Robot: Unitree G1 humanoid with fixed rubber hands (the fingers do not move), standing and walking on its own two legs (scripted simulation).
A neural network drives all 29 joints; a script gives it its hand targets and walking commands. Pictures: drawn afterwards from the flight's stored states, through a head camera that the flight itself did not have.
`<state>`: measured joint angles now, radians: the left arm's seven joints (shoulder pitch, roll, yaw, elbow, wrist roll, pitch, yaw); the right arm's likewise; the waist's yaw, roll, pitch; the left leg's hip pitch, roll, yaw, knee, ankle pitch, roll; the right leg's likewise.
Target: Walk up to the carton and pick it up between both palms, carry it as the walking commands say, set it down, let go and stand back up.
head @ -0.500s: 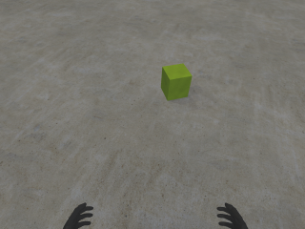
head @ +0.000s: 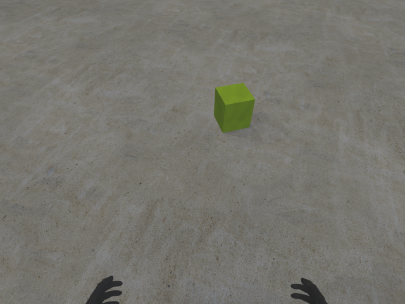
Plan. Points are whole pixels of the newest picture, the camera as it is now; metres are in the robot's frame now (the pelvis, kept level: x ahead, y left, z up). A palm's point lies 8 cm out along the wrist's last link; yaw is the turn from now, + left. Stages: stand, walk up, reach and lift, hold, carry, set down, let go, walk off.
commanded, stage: stand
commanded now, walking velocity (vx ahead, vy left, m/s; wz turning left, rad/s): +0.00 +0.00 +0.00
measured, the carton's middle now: (232, 108) +1.44 -0.20 -0.64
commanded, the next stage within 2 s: walk up in 1.06 s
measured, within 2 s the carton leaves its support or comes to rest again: neither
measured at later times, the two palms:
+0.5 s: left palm out of the picture +0.11 +0.23 -0.10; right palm out of the picture +0.10 -0.24 -0.11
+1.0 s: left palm out of the picture +0.08 +0.23 -0.11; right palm out of the picture +0.06 -0.24 -0.12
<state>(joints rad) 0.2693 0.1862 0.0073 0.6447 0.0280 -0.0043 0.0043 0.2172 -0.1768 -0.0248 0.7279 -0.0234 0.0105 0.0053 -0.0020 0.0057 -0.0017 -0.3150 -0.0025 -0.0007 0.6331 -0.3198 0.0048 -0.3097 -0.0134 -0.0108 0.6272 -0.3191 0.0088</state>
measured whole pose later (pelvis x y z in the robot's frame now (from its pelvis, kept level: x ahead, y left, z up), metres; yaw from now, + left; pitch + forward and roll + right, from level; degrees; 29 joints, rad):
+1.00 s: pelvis +0.00 -0.01 +0.01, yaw +0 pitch -1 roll +0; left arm 0.27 0.19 0.02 0.80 0.02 0.00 0.03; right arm 0.27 -0.18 -0.03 0.86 -0.02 0.00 -0.02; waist -0.01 0.01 0.02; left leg -0.26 0.01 0.00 0.55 -0.28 0.00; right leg -0.26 -0.01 -0.01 0.55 -0.28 0.00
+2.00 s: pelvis +0.18 -0.05 -0.01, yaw -9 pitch -5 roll +1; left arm 0.33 0.49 0.06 0.53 0.04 -0.01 -0.05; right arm 0.37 -0.49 -0.04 0.45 -0.03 -0.05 0.01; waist 0.00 -0.02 0.04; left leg -0.36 0.07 0.09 0.72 -0.28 0.01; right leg -0.45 0.02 0.05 1.23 -0.48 -0.04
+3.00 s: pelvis +0.58 -0.20 -0.01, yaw -9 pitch -4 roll +0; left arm 0.27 0.52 0.04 0.54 0.03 -0.04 -0.04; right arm 0.41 -0.51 -0.04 0.47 -0.05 -0.01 0.06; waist -0.06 0.02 0.06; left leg -0.25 0.11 0.04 0.78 -0.46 0.02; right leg -0.40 -0.02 -0.06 0.65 -0.19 -0.04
